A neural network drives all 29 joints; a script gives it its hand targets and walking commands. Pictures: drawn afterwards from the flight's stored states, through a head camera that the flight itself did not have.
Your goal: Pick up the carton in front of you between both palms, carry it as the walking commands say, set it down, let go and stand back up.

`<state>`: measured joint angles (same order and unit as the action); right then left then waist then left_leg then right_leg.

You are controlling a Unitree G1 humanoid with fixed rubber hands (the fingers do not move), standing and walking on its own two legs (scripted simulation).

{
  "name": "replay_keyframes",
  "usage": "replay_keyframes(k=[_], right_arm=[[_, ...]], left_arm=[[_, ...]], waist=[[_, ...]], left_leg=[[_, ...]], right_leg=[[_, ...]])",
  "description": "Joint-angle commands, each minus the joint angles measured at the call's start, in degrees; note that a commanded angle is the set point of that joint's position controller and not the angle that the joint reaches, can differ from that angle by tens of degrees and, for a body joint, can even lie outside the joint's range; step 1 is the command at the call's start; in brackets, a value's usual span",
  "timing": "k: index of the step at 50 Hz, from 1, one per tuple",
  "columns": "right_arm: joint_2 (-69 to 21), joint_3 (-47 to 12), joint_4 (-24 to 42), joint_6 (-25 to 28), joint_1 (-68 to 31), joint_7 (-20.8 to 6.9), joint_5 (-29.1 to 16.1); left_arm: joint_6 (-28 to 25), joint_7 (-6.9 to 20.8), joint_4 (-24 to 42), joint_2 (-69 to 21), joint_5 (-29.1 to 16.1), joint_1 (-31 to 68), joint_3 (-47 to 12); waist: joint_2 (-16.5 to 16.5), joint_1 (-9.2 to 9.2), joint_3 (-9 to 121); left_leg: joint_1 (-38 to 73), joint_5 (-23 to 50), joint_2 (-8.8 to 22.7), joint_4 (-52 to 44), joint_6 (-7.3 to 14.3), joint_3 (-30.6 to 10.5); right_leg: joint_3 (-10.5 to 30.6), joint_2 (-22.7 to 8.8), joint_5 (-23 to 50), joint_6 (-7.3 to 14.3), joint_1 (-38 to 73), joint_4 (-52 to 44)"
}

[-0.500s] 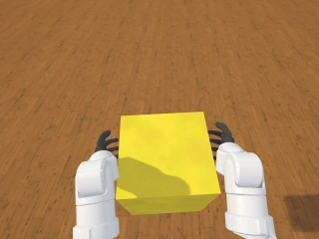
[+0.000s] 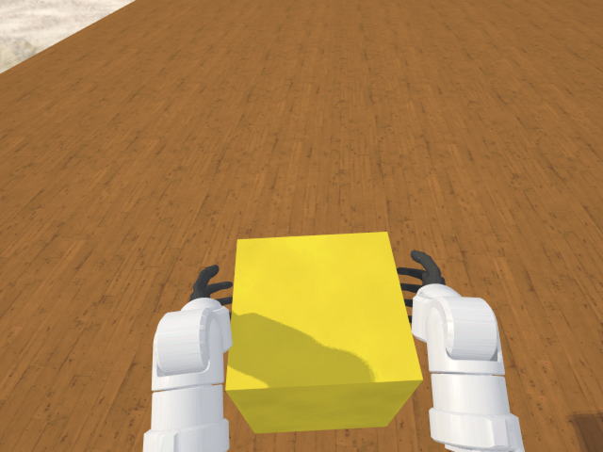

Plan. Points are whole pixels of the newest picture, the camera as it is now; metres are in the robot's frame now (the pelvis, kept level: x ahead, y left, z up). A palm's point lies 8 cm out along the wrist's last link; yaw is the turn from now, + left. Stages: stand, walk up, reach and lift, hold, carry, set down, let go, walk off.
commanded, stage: carry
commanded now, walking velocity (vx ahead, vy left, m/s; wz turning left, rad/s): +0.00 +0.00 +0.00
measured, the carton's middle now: (316, 339) +0.31 +0.00 -0.02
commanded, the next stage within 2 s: hold in 1.70 s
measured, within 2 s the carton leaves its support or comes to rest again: neither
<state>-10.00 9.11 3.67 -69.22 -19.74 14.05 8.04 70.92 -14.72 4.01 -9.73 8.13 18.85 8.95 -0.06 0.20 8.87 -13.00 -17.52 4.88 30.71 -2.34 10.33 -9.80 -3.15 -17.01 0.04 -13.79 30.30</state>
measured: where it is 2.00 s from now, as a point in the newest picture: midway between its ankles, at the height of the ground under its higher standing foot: outside the picture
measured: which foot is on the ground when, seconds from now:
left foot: down 0.00-1.00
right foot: down 0.00-1.00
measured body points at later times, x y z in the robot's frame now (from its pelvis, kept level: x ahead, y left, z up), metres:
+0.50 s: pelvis +0.01 +0.00 +0.00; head -0.01 +0.00 +0.45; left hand +0.30 +0.15 +0.06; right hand +0.31 -0.14 +0.07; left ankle -0.06 +0.12 -0.73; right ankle -0.05 -0.10 -0.74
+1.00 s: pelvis -0.06 +0.00 +0.00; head -0.09 +0.00 +0.44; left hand +0.24 +0.15 +0.02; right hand +0.25 -0.15 +0.03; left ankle -0.07 +0.12 -0.74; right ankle -0.05 -0.10 -0.74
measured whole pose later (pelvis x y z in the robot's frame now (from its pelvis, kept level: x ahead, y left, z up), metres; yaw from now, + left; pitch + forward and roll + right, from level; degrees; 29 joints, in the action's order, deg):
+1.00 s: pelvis -0.06 +0.00 +0.00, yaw +0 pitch +1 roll +0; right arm -8.6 11.9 -17.0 -38.6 -14.5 1.0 16.6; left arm 40.3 -1.2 -17.0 -8.5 16.4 13.9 11.3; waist -0.1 -0.1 7.3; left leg -14.1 -16.2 4.6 29.4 -0.2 10.6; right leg -10.4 -3.9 -15.3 0.7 -15.4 29.5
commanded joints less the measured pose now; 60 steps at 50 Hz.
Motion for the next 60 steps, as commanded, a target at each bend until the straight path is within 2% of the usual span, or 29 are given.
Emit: replay_keyframes(k=[1,4,6,8,11,12,13,14,15,17,18,19,20,21,22,24,25,26,28,31,33,40,43,46,50,55,60], right_arm=[[-60.96,-38.49,2.04,-0.52,-29.89,-24.57,-26.88],[-60.41,-38.0,1.58,-0.59,-27.26,-24.43,-26.11],[-60.51,-38.05,1.66,-0.56,-26.34,-24.41,-25.72],[-60.79,-38.36,2.3,-0.53,-26.37,-24.36,-25.73],[-61.25,-38.86,2.69,-0.29,-25.57,-24.32,-25.5],[-61.4,-39.07,2.71,-0.07,-25.47,-24.37,-25.38],[-61.6,-39.35,2.66,0.2,-25.57,-24.5,-25.29],[-61.84,-39.69,2.51,0.52,-25.74,-24.73,-25.26],[-62.17,-40.08,2.21,0.9,-25.89,-25.06,-25.28],[-62.87,-40.37,0.51,1.94,-25.11,-25.89,-25.03],[-63.19,-40.1,-0.43,2.67,-24.35,-26.27,-24.68],[-63.33,-39.55,-1.87,3.46,-23.02,-26.58,-24.07],[-63.35,-38.82,-3.57,4.45,-21.72,-26.88,-23.23],[-63.25,-38.06,-5.17,5.63,-20.64,-27.13,-22.32],[-63.18,-37.6,-5.92,6.93,-19.92,-27.3,-21.59],[-63.03,-37.45,-6.26,9.61,-19.4,-27.49,-20.67],[-63.05,-37.71,-6.03,10.95,-19.3,-27.53,-20.45],[-62.91,-37.94,-5.63,12.26,-19.33,-27.55,-20.24],[-62.43,-38.27,-5.13,14.57,-19.78,-27.65,-19.77],[-61.09,-37.85,-5.7,17.56,-19.3,-27.84,-18.94],[-60.16,-36.84,-7.42,19.52,-17.42,-27.99,-17.85],[-55.99,-32.81,-11.3,27.36,-17.41,-27.56,-11.4],[-51.85,-28.04,-15.35,30.4,-19.04,-26.92,-7.06],[-50.78,-25.02,-19.14,33.39,-19.78,-26.87,-4.61],[-53.14,-25.53,-20.27,34.7,-20.26,-27.28,-5.05],[-54.63,-29.35,-16.52,31.62,-18.15,-27.05,-7.11],[-52.32,-27.95,-16.2,29.2,-15.47,-26.63,-6.66]], left_arm=[[-1.02,25.11,6.11,-59.55,-27.05,34.4,-38.32],[-0.87,24.6,6.48,-59.15,-26.79,33.15,-38.92],[-0.82,24.55,6.82,-59.15,-26.77,32.72,-39.29],[-0.72,24.68,7.14,-59.21,-26.96,32.61,-39.41],[-0.79,25.16,5.79,-59.56,-26.59,30.21,-39.04],[-1.01,25.39,4.91,-59.82,-26.17,29.08,-38.82],[-1.32,25.63,3.95,-60.19,-25.64,28.07,-38.6],[-1.73,25.86,2.98,-60.7,-25.13,27.32,-38.4],[-2.25,26.06,2.11,-61.26,-24.74,26.85,-38.25],[-3.58,26.35,1.22,-62.07,-24.42,27.13,-38.34],[-4.33,26.47,1.22,-62.25,-24.47,27.74,-38.75],[-5.1,26.64,0.95,-62.37,-24.52,27.99,-39.31],[-6.06,26.88,1.01,-62.36,-24.42,28.53,-39.89],[-7.21,27.18,1.14,-62.2,-24.19,29.26,-40.28],[-8.45,27.47,0.73,-61.87,-23.94,29.43,-40.16],[-11.08,27.94,-1.16,-61.19,-23.01,27.61,-39.05],[-12.37,28.14,-2.16,-61.1,-22.41,26.24,-38.57],[-13.63,28.32,-2.95,-61.14,-21.8,25.09,-38.22],[-16.03,28.59,-4.03,-61.06,-20.4,23.44,-37.58],[-19.34,28.69,-4.52,-59.86,-19.03,22.14,-36.98],[-21.45,28.61,-5.19,-58.58,-18.1,21.21,-36.52],[-29.5,27.61,-5.49,-54.38,-12.36,23.22,-34.8],[-32.36,27.26,-11.48,-50.76,-8.04,23.28,-28.94],[-35.29,27.49,-16.33,-49.9,-5.66,23.88,-25.13],[-36.7,27.92,-17.53,-52.46,-6.4,24.59,-26.21],[-33.73,27.71,-12.38,-53.76,-9.15,23.95,-30.65],[-31.27,27.36,-12.46,-50.95,-8.23,20.64,-28.99]], waist=[[-1.28,-0.22,16.48],[-4.25,-0.13,16.69],[-4.11,-0.06,16.45],[-1.71,-0.08,16.21],[4.41,-0.23,16.09],[5.49,-0.3,15.91],[5.63,-0.36,15.64],[4.8,-0.39,15.39],[2.94,-0.36,15.25],[-2.97,-0.25,15.35],[-5.59,-0.23,15.28],[-6.98,-0.19,14.99],[-7.25,-0.12,14.61],[-6.45,0.02,14.21],[-4.5,0.11,14.04],[0.98,-0.01,14.94],[2.95,-0.07,15.53],[3.89,-0.03,15.84],[3.92,0.0,15.57],[0.83,-0.18,15.02],[-0.8,-0.28,15.19],[-1.09,-0.13,10.13],[0.3,-0.26,6.82],[0.61,-0.35,7.19],[0.18,-0.47,9.58],[0.14,-0.25,10.73],[0.19,-0.24,9.89]], left_leg=[[8.55,41.07,3.5,-0.38,-0.49,-2.29],[12.59,49.59,4.42,0.99,0.39,-2.82],[12.17,48.29,4.24,1.2,0.7,-2.86],[8.77,42.17,3.31,1.31,0.34,-2.22],[0.96,26.48,1.15,-2.25,-0.49,-1.05],[0.56,23.95,0.76,-4.29,-0.51,-1.09],[1.91,24.57,0.68,-5.8,-0.44,-1.24],[4.85,28.39,0.96,-6.32,-0.38,-1.4],[9.28,35.48,1.63,-5.42,-0.3,-1.52],[18.65,53.59,4.26,-0.9,0.53,-2.35],[21.16,59.31,5.66,0.03,1.48,-3.17],[20.89,60.13,6.6,0.12,2.14,-3.81],[18.36,57.23,6.81,-0.21,2.35,-4.16],[15.06,52.35,6.52,-0.48,2.2,-4.1],[11.67,46.89,5.88,-0.28,1.78,-3.67],[5.06,33.72,4.22,0.7,0.49,-2.29],[3.51,27.8,3.58,0.45,0.11,-2.02],[3.13,24.64,3.17,-0.11,0.0,-2.08],[5.0,25.3,3.28,-0.88,0.14,-2.57],[7.84,34.07,5.02,-0.11,0.69,-3.5],[7.06,33.85,5.73,-0.44,1.17,-3.89],[2.23,14.65,5.53,-4.37,2.07,-4.52],[0.38,7.87,5.39,-6.47,2.67,-5.17],[0.56,7.44,5.29,-6.93,2.79,-5.59],[1.37,8.0,5.08,-6.58,2.86,-5.67],[1.36,7.09,5.16,-6.63,3.05,-5.87],[-0.18,7.82,5.46,-6.74,3.03,-6.13]], right_leg=[[3.41,-5.19,44.71,-0.15,8.43,2.04],[2.16,-3.39,36.51,-1.03,5.45,-0.25],[1.86,-3.02,36.34,-1.17,6.52,-2.47],[1.88,-3.41,42.9,-1.0,10.58,-2.61],[3.37,-5.78,58.75,0.75,18.87,0.51],[3.64,-6.15,59.86,1.26,19.44,0.85],[3.69,-6.1,58.38,1.43,18.3,0.96],[3.51,-5.68,54.86,1.28,15.52,1.11],[2.87,-4.92,49.04,0.8,11.23,1.54],[1.06,-3.14,34.52,-0.57,1.5,1.82],[0.57,-2.33,26.28,-0.99,-1.27,-1.03],[0.67,-2.03,21.53,-1.11,-1.23,-3.93],[1.0,-2.11,21.32,-1.15,0.92,-5.52],[1.24,-2.48,24.44,-1.21,3.93,-5.95],[1.57,-3.14,30.6,-1.19,7.21,-5.31],[3.02,-5.86,47.57,-0.37,13.72,-1.36],[3.54,-7.1,52.76,0.3,15.25,-0.53],[3.84,-7.78,54.82,0.79,15.36,-0.28],[3.94,-7.77,51.22,1.13,12.13,-0.04],[3.35,-6.34,37.95,0.73,7.16,0.67],[3.48,-6.1,31.57,0.73,7.02,0.83],[5.15,-6.91,15.89,0.81,3.61,-3.34],[5.57,-6.93,9.6,0.88,1.07,-5.91],[5.74,-6.82,8.51,1.03,0.74,-6.66],[5.85,-6.87,9.43,1.22,1.56,-6.4],[6.0,-6.94,8.84,1.27,1.07,-6.53],[5.94,-7.03,10.0,0.99,0.73,-6.26]])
